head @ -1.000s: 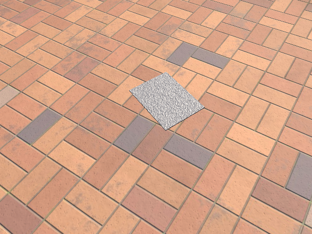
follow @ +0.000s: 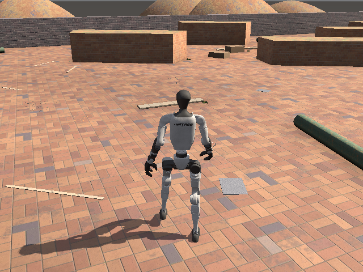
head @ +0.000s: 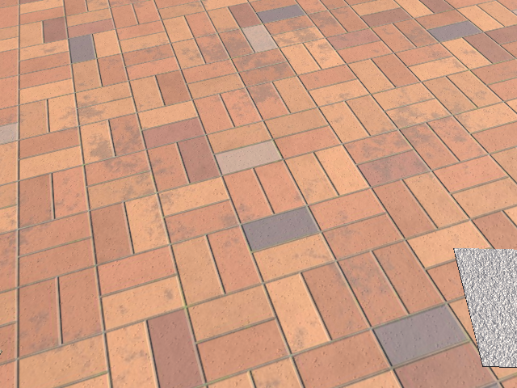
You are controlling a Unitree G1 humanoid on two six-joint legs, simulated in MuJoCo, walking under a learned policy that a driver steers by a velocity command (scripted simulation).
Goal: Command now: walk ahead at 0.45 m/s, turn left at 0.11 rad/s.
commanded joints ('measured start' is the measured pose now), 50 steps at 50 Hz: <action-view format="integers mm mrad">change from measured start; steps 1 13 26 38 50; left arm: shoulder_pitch -3 -24 -230 -280 -276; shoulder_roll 210 114 120 200 172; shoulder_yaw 45 34 50 68 65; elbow -34 -34 -226 -302 -318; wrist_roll -25 -21 -4 8 -19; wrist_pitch -2 38 94 75 112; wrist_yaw -7 8 -54 9 18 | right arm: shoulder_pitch -209 7 -58 -33 45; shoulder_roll -18 -60 -166 -90 -142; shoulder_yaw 12 -10 -53 -23 -44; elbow -131 8 89 94 113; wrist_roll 3 -27 18 -21 -23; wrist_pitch -44 -62 -25 16 -14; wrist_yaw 20 -10 -49 -62 -31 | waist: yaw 11 -78 -79 -113 -123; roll -156 111 48 -145 -130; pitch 151 -54 -3 -118 -97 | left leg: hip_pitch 43 543 569 153 515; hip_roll -27 207 256 -59 9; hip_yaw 95 -31 176 -8 -79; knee -181 -535 -449 163 -472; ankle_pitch -33 464 387 -302 -102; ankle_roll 15 227 197 -31 59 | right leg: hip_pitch -98 -572 -462 -237 -380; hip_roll -207 -56 -16 -121 -1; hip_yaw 165 166 73 424 527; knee -126 920 398 62 220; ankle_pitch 191 -83 109 354 29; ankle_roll -191 32 -38 -257 -131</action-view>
